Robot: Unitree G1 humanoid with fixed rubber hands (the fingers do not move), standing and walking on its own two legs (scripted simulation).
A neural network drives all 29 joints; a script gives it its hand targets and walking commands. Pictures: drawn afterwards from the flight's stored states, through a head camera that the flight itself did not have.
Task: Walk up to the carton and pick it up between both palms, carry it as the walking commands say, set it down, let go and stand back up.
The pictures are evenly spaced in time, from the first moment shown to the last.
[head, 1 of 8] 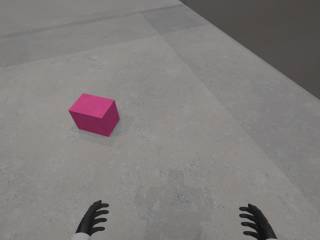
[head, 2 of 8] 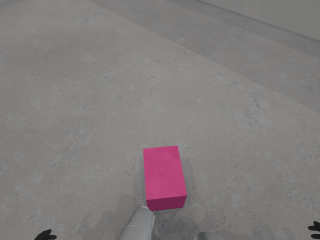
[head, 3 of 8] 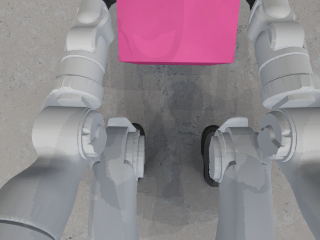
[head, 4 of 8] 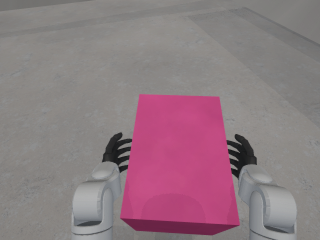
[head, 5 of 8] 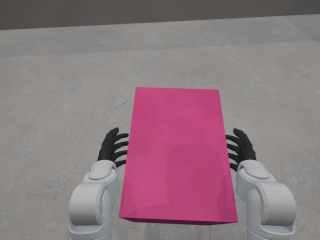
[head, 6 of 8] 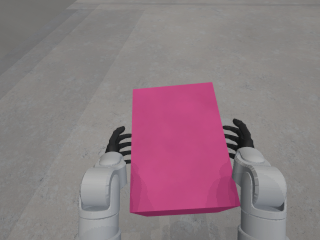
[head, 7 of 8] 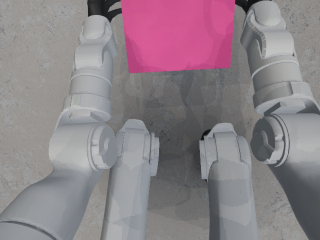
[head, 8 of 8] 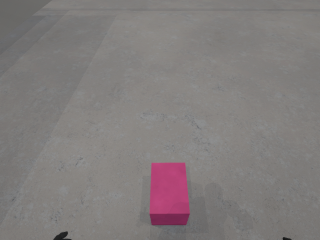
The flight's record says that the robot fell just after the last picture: no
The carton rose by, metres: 0.70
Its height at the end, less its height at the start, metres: +0.00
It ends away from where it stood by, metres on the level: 3.19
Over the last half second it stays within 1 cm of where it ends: yes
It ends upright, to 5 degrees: yes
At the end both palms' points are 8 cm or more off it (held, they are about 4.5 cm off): yes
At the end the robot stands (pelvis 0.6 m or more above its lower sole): yes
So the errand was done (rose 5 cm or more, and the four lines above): yes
